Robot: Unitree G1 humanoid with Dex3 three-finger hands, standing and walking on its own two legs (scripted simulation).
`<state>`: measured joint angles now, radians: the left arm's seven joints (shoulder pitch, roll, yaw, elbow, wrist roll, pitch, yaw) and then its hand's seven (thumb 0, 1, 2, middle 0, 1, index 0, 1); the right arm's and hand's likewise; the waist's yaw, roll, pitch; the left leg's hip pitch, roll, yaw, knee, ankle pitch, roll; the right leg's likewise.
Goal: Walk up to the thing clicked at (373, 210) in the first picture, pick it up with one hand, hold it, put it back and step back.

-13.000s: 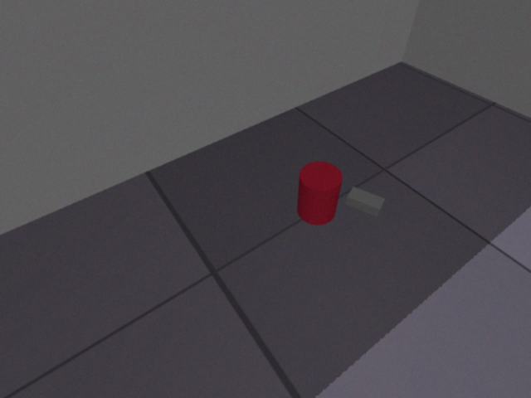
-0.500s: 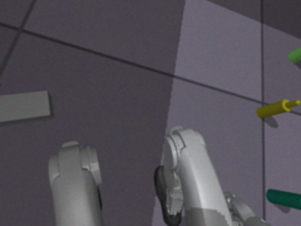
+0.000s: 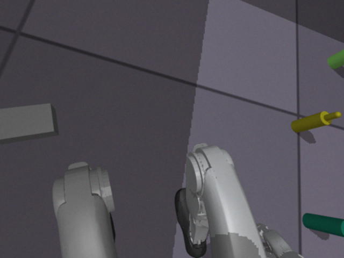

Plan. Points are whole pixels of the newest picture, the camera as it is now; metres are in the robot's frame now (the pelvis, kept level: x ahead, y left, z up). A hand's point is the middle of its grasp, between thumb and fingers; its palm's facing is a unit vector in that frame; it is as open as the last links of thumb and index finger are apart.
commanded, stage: approach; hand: left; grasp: from above
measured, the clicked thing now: (21, 124) +0.45 +0.36 -0.28
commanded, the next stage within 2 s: close in in 0.58 s
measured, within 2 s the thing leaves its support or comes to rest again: neither
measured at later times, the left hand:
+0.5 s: hand (3, 114) +0.44 +0.34 -0.15, palm faces -0.46 -0.07 -0.88, open 14.2 cm
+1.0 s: hand (7, 123) +0.42 +0.35 -0.19, palm faces -0.45 -0.12 -0.89, open 14.3 cm
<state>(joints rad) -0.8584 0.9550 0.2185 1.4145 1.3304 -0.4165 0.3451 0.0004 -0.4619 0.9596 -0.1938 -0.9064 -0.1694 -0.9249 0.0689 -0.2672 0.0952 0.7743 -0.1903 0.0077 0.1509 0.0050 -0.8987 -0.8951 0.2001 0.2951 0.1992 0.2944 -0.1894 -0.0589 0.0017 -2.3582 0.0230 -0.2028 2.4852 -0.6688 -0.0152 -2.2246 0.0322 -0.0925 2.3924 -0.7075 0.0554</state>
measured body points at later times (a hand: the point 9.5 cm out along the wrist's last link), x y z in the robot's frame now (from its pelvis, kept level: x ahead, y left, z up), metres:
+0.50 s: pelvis +0.00 +0.00 +0.01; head +0.24 +0.07 +0.38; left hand +0.46 +0.34 -0.10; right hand +0.06 -0.27 -0.09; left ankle +0.08 +0.13 -0.28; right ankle +0.10 -0.13 -0.28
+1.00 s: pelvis +0.00 +0.00 +0.00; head +0.23 +0.12 +0.37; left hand +0.44 +0.35 -0.14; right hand +0.09 -0.27 -0.09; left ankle +0.08 +0.13 -0.28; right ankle +0.10 -0.13 -0.28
